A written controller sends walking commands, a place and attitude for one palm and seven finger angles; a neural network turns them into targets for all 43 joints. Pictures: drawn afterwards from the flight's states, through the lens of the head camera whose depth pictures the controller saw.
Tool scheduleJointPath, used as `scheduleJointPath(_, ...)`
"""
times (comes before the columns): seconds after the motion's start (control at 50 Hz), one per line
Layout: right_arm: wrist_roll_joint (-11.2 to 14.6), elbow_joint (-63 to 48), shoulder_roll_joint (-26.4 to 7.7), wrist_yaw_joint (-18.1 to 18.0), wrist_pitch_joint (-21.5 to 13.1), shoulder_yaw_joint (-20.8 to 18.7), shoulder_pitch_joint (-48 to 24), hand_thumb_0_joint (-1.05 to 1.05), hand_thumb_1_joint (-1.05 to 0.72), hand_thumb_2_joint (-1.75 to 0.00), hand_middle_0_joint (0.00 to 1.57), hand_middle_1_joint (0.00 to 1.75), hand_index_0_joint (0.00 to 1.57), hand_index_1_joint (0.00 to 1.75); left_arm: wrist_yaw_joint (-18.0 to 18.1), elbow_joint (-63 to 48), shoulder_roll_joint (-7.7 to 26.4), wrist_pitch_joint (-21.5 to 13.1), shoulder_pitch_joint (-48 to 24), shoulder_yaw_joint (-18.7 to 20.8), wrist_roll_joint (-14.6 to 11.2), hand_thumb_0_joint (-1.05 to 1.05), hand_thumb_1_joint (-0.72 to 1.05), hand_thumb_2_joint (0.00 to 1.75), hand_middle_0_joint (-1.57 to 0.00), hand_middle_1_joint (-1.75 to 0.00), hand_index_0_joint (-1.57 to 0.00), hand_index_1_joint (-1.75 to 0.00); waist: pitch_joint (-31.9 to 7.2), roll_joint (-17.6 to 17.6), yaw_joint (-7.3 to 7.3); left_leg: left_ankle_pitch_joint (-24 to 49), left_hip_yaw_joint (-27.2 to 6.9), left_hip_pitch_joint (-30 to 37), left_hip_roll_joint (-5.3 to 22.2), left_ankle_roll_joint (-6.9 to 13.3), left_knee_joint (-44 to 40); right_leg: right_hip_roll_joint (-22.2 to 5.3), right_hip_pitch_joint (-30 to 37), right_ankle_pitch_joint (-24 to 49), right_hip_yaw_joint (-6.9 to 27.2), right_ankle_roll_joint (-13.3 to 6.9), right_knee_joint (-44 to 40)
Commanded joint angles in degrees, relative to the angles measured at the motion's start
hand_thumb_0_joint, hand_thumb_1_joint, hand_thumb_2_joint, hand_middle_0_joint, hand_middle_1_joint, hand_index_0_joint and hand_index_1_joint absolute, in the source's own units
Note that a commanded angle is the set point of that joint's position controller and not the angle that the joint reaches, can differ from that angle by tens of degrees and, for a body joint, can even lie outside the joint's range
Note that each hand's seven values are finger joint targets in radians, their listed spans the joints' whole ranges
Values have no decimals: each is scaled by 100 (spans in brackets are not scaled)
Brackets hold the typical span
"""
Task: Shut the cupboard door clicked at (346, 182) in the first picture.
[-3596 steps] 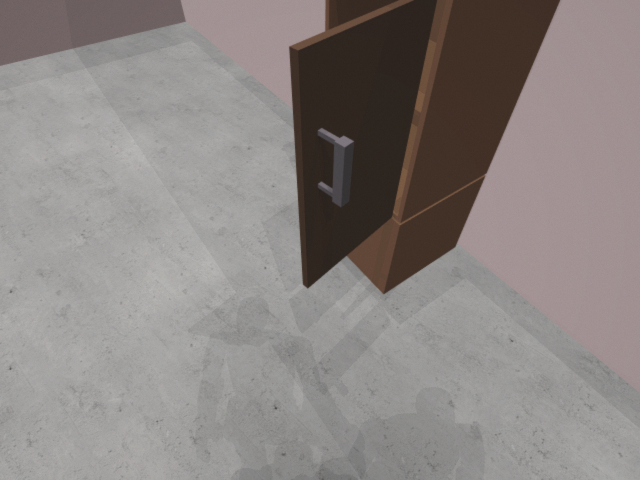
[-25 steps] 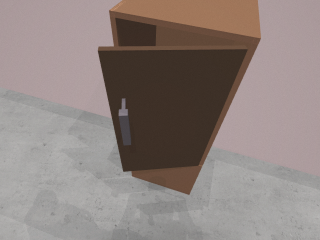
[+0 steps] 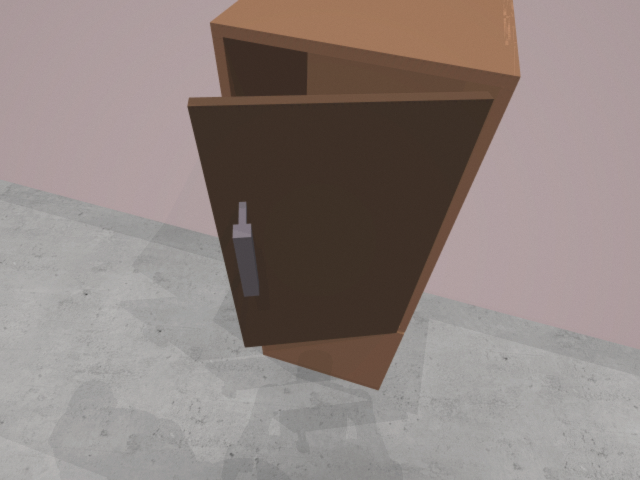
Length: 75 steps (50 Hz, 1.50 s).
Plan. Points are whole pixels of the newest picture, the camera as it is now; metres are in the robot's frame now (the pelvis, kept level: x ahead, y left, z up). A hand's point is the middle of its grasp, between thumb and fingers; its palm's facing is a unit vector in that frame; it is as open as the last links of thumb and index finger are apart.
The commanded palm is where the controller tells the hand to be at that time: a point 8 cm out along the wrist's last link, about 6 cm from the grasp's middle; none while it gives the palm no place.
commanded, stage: look again from close up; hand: left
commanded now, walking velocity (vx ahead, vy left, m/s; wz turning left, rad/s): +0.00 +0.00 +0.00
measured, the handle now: (247, 250) +0.41 +0.13 +0.03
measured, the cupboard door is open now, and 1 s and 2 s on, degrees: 24 24 24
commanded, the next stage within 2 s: raise the hand and make a fist in 0.32 s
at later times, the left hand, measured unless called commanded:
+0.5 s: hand out of the picture +0.05 +0.18 -0.15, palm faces +0.16 -0.95 -0.25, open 7.3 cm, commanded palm +0.08 +0.21 -0.07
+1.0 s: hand out of the picture +0.10 +0.17 -0.02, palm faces +0.35 -0.94 -0.08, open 5.4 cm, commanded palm +0.09 +0.21 -0.03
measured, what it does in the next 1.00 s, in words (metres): lowers itself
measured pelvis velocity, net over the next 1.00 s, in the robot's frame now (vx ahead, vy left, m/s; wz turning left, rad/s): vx -0.07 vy -0.06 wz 0.09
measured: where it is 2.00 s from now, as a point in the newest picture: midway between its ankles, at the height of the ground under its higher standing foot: outside the picture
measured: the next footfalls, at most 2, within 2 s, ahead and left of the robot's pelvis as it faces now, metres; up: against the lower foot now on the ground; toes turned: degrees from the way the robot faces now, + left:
none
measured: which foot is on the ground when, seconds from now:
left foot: down 0.00-1.00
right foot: down 0.00-1.00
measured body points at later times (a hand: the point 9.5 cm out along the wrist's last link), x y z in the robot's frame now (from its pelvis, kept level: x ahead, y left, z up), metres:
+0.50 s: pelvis -0.02 -0.01 +0.00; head +0.01 +0.00 +0.44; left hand +0.04 +0.23 -0.13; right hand +0.01 -0.24 -0.14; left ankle -0.06 +0.06 -0.74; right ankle -0.03 -0.14 -0.72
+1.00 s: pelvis -0.07 -0.06 -0.09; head -0.01 -0.05 +0.35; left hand +0.07 +0.22 -0.02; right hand +0.20 -0.27 -0.13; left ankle -0.06 +0.07 -0.74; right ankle +0.00 -0.12 -0.74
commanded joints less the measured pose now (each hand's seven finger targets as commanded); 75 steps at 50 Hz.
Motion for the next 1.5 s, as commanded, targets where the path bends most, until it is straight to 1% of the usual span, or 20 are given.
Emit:
scheduleJointPath(0.0, 35, -156, -657, -72, -87, -104, 330, 0, -90, -90, 20, 30, 20, 30, 50, -141, 479, -81, 311, 109, 7, 0, 90, 90, -20, -30, -20, -30, -24, 152, 42, 2566, -772, -254, 900, -107, -456, -317, 247, 1559, 294, -392, -102)
scheduleJointPath(0.38, 47, -84, -548, -71, -88, -99, 407, 0, -90, -90, 20, 30, 20, 30, 41, -5, 351, -105, 534, 78, 13, 0, 90, 90, -20, -30, -20, -30, 145, 44, 47, 1877, -751, -354, 893, -92, -573, -328, 150, 1349, 373, -395, -302)
scheduleJointPath(0.4, 135, -511, -819, -36, -114, -126, 67, 0, -90, -90, 20, 30, 20, 30, 265, 210, 500, -240, 874, 53, 72, 0, 90, 90, -20, -30, -20, -30, 106, 312, 106, 4123, -708, -437, 1042, -347, 426, -505, -173, 3075, 493, -282, -29)
scheduleJointPath(0.42, 249, -2066, -2116, -461, -1314, -381, 982, 0, -90, -90, 20, 30, 20, 30, 615, -9708, 3787, -1677, -4348, 2303, -386, 0, 90, 90, -20, -30, -20, -30, -2551, 1164, -984, 5520, -1339, 1663, 1003, -644, 681, 387, -372, 2251, -283, -234, 1848)
scheduleJointPath(0.44, 638, -1975, -1296, -614, -1880, 123, 535, 0, -90, -90, 20, 30, 20, 30, 845, -7567, 932, -1188, -1, 6, -487, 0, 90, 90, -22, -32, -22, -32, -2331, 2581, -504, 4942, -1409, 1903, 978, -800, 603, 558, -1316, -449, -292, -330, 3297)
scheduleJointPath(0.46, 508, -1618, -1265, -603, -1949, -46, 232, 0, -90, -90, 20, 30, 20, 30, 1124, -7277, 659, -868, -18, 288, -739, 0, 90, 90, -24, -34, -24, -34, -1994, 2106, -224, 4531, -1360, 988, 984, -951, 198, 398, -1158, -725, -147, -343, 3689)
scheduleJointPath(0.48, 480, -1637, -804, -331, -1915, -147, 147, 0, -90, -90, 20, 30, 20, 30, 942, -5589, -890, -132, 1418, -689, -765, 0, 90, 90, -25, -36, -25, -36, -876, 1407, -249, 3671, -1225, -233, 884, -750, -684, 309, -1691, -872, -220, -307, 2793)
scheduleJointPath(0.54, 267, -2607, -1198, 9, -2195, -400, 47, 0, -90, -90, 20, 30, 20, 30, 723, -6788, -332, -815, 72, -500, -771, 0, 90, 90, -31, -42, -31, -42, 70, 308, -344, 1835, -966, -1451, 496, -679, 649, 169, -1748, -4, -206, -403, 1129)
scheduleJointPath(0.58, 179, -2945, -1162, 122, -2129, -419, 10, 0, -90, -90, 20, 30, 20, 30, 375, -5565, -300, -1373, 1374, -12, -808, 0, 90, 90, -35, -46, -35, -46, 125, -1229, -162, 978, -914, -2322, 234, -657, 1297, 76, -1932, -110, -56, -429, 697)
scheduleJointPath(0.66, 72, -3398, -1210, 303, -1852, -604, -320, 0, -90, -90, 20, 30, 20, 30, -1081, -4948, 112, -3142, 2930, 1307, -1493, 0, 90, 90, -42, -54, -42, -54, -1074, -2546, 454, 473, -638, -4102, -25, -669, 2587, -108, -1565, 1362, 619, -311, 1895)
scheduleJointPath(0.7, 107, -3902, -1199, 329, -1660, -611, -718, 0, -90, -90, 20, 30, 20, 30, -1408, -5103, 468, -3413, 2635, 1638, -1570, 0, 90, 90, -46, -58, -46, -58, -1185, -1654, 572, -338, -421, -4638, -186, -608, 2765, -186, -1700, 68, 1086, -336, 1911)
scheduleJointPath(0.74, 141, -4410, -1167, 363, -1546, -560, -1091, 0, -90, -90, 20, 30, 20, 30, -1342, -5983, 782, -3308, 1926, 1694, -1441, 0, 90, 90, -49, -62, -49, -62, -1099, 154, 674, -728, -240, -4653, -299, -494, 2797, -122, -2104, -1490, 1278, -463, 1819)
scheduleJointPath(0.8, 132, -4657, -1089, 257, -1442, -514, -1006, 0, -90, -90, 20, 30, 20, 30, -903, -7116, 1019, -3217, 995, 1779, -1436, 0, 90, 90, -55, -68, -55, -68, -1718, 719, 474, -851, -382, -4564, -140, -366, 3004, 6, -2359, -2263, 1360, -492, 1882)
scheduleJointPath(0.86, 75, -4552, -1035, 131, -1582, -459, -851, 0, -90, -90, 20, 30, 20, 30, -600, -8844, 1020, -3877, -764, 1542, -1496, 0, 90, 90, -60, -74, -60, -74, -2395, 525, -134, -935, -569, -4433, -1, -244, 3559, 61, -2721, -2441, 1530, -382, 1919)
scheduleJointPath(0.98, 182, -4155, -1285, -166, -1858, -312, -512, 0, -90, -90, 20, 30, 20, 30, -1561, -7858, 662, -3901, -12, 485, -1673, 0, 90, 90, -71, -86, -71, -86, -1823, -30, -641, -962, -767, -4680, 141, -197, 3869, 88, -2924, -2123, 1307, -289, 1860)
scheduleJointPath(1.1, 418, -4740, -1218, -262, -1396, -289, -666, 0, -90, -90, 20, 30, 20, 30, -1783, -6970, 1250, -1589, 986, 1593, -1887, 0, 90, 90, -82, -98, -82, -98, -2022, -243, 295, -679, -645, -4725, 16, -280, 3193, -159, -1634, -1972, 1465, -155, 1428)
scheduleJointPath(1.16, 315, -4775, -949, -222, -1265, -224, -747, 0, -90, -90, 20, 30, 20, 30, -1007, -7824, 1220, -1515, 1034, 2232, -2028, 0, 90, 90, -88, -104, -88, -104, -2348, -297, 547, -276, -699, -4426, 39, -349, 2993, -118, -1162, -1093, 1318, -125, 1569)
scheduleJointPath(1.26, 96, -4553, -1017, -95, -1412, -234, -433, 0, -90, -90, 20, 30, 20, 30, -412, -8347, 871, -2660, 803, 1640, -1583, 0, 90, 90, -97, -114, -97, -114, -2057, 32, 182, 403, -818, -4079, 149, -308, 2751, 196, -1803, 226, 557, -295, 2272)
scheduleJointPath(1.36, 144, -4452, -1305, -116, -1568, -298, -212, 0, -90, -90, 20, 30, 20, 30, -1161, -7654, 319, -2854, 970, 618, -1564, 0, 90, 90, -106, -124, -106, -124, -1556, 75, -181, 20, -899, -3872, 145, -285, 2675, 295, -2580, -459, 224, -377, 2206)
scheduleJointPath(1.48, 182, -4652, -1262, -261, -1496, -289, -176, 0, -90, -90, 20, 30, 20, 30, -1000, -8557, 1119, -2381, 863, 1511, -1655, 0, 90, 90, -117, -136, -117, -136, -2369, 595, 221, 648, -975, -3124, 146, -423, 2196, 362, -1951, 89, -64, -441, 2284)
